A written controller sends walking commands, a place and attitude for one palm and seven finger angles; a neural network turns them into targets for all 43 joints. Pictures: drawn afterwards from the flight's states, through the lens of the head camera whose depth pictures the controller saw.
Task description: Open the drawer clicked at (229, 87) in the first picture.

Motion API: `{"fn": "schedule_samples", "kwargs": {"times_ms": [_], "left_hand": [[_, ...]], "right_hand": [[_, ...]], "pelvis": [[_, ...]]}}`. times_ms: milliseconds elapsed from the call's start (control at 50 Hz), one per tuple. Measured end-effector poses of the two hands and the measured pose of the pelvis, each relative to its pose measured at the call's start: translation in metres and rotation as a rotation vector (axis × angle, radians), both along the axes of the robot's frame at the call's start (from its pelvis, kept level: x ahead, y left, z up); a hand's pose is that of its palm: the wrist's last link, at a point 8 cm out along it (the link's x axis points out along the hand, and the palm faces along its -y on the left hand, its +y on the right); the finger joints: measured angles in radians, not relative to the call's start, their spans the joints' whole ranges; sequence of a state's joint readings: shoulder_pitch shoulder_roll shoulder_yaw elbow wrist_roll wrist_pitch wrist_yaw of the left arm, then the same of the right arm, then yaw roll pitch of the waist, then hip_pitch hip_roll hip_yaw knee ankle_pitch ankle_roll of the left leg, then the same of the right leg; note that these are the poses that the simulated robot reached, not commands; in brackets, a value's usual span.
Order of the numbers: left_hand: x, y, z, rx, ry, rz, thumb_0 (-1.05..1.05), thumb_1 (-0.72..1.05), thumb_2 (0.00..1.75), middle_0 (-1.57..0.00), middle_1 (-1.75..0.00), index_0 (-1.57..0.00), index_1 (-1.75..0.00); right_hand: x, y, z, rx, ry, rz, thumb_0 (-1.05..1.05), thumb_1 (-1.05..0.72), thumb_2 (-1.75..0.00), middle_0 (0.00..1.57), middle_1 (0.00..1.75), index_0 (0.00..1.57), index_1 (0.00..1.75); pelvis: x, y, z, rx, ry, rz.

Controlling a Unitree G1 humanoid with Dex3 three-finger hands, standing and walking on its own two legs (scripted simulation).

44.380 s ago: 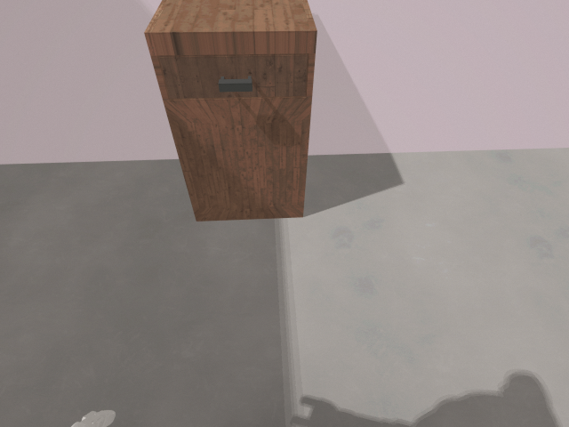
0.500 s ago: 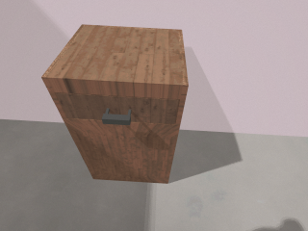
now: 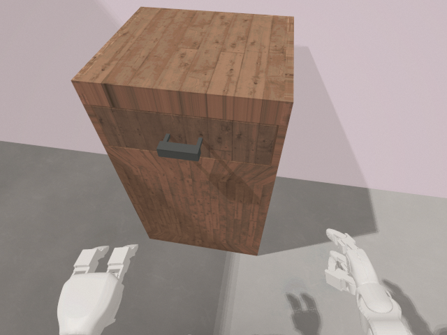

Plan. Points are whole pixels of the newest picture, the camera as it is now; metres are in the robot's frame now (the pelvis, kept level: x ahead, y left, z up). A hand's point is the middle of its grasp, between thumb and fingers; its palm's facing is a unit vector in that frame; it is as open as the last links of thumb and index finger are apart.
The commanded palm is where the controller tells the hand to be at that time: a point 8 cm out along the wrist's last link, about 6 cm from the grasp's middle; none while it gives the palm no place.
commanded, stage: raise the hand with hooked fingers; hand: left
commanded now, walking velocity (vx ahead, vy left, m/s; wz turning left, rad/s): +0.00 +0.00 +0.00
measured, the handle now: (181, 144) +0.53 +0.21 -0.02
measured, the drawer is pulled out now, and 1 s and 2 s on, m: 0.00 0.00 0.00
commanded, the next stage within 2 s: move the hooked fingers above the handle in 1.36 s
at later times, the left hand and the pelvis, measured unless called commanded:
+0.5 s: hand (123, 223) +0.27 +0.23 +0.05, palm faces +0.06 -0.10 -0.99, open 12.2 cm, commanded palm +0.24 +0.23 +0.11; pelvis +0.02 +0.00 +0.02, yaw -2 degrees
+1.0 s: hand (105, 171) +0.32 +0.27 +0.12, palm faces +0.05 -0.07 -1.00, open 13.8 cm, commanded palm +0.29 +0.27 +0.17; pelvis +0.01 +0.03 +0.04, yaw -1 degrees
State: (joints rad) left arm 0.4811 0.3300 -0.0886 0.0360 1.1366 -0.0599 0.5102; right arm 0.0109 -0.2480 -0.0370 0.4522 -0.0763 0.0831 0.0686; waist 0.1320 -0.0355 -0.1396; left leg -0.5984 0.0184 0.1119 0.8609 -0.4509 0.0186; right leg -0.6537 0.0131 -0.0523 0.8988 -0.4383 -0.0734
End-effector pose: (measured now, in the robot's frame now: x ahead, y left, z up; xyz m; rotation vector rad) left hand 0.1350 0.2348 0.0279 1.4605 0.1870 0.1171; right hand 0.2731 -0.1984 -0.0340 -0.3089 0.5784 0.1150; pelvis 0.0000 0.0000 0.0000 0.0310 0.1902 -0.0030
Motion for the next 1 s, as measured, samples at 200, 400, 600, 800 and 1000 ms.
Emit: {"fn": "schedule_samples", "kwargs": {"times_ms": [200,400,600,800,1000], "left_hand": [[0.068,-0.004,0.047,-0.023,-0.058,0.006,0.0,0.22,0.61,-0.27,-0.73,-0.27,-0.73],[0.089,-0.009,0.062,0.007,-0.029,-0.11,0.0,0.0,0.51,-0.29,-0.88,-0.29,-0.88],[0.122,0.0,0.091,0.002,-0.13,-0.068,0.0,-0.23,0.41,-0.3,-1.03,-0.31,-1.03],[0.141,0.011,0.121,0.013,-0.123,-0.09,0.0,-0.43,0.33,-0.32,-1.16,-0.32,-1.16],[0.161,0.033,0.146,0.038,-0.097,-0.115,0.0,-0.49,0.3,-0.32,-1.19,-0.32,-1.2]], "right_hand": [[-0.04,0.016,-0.042,0.099,0.198,-0.035,0.01,-0.91,-0.89,0.2,0.3,0.2,0.3],[-0.099,-0.036,-0.056,0.033,0.343,-0.224,0.02,-0.9,-0.89,0.2,0.3,0.21,0.3],[-0.093,-0.05,-0.036,0.012,0.268,-0.321,0.02,-0.91,-0.89,0.2,0.3,0.2,0.3],[-0.066,-0.001,-0.012,0.074,0.179,-0.238,0.02,-0.91,-0.89,0.2,0.3,0.2,0.3],[-0.077,0.028,-0.017,0.081,0.236,-0.189,0.01,-0.9,-0.89,0.2,0.3,0.2,0.3]], "pelvis": [[0.01,-0.008,0.011,-0.005,-0.027,0.022],[0.018,-0.003,0.022,-0.004,-0.029,-0.045],[0.016,0.011,0.028,-0.01,-0.073,-0.047],[0.011,0.023,0.037,-0.022,-0.14,-0.039],[0.006,0.035,0.042,-0.032,-0.162,-0.018]]}}
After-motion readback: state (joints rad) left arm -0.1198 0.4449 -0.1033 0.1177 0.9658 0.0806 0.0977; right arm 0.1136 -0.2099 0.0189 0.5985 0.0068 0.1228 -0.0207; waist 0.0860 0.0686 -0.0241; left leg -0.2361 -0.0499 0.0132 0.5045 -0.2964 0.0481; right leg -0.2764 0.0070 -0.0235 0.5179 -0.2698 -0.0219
